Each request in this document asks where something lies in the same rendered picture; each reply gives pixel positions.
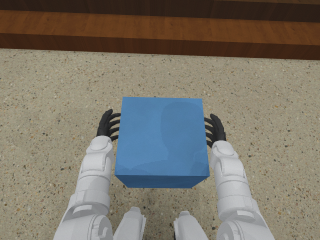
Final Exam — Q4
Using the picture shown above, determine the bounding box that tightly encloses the left robot shin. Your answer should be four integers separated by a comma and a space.
124, 206, 141, 215

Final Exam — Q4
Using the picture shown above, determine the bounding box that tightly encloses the robot left thigh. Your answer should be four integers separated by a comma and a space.
113, 211, 147, 240

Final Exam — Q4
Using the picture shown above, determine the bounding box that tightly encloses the left robot hand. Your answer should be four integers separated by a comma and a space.
96, 109, 121, 142

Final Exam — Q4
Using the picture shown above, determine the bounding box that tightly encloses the right robot forearm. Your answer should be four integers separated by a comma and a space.
209, 140, 271, 232

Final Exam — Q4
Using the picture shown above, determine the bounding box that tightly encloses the robot right upper arm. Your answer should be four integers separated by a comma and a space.
216, 219, 275, 240

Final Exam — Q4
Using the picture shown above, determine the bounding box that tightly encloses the carton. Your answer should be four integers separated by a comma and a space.
114, 96, 210, 189

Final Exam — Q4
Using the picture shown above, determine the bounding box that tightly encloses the robot left upper arm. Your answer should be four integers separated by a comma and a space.
54, 213, 113, 240

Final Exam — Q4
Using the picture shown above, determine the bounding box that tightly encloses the right robot hand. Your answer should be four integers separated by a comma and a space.
204, 113, 227, 148

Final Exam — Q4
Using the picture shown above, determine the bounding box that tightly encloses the left robot forearm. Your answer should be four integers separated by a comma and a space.
53, 135, 115, 240

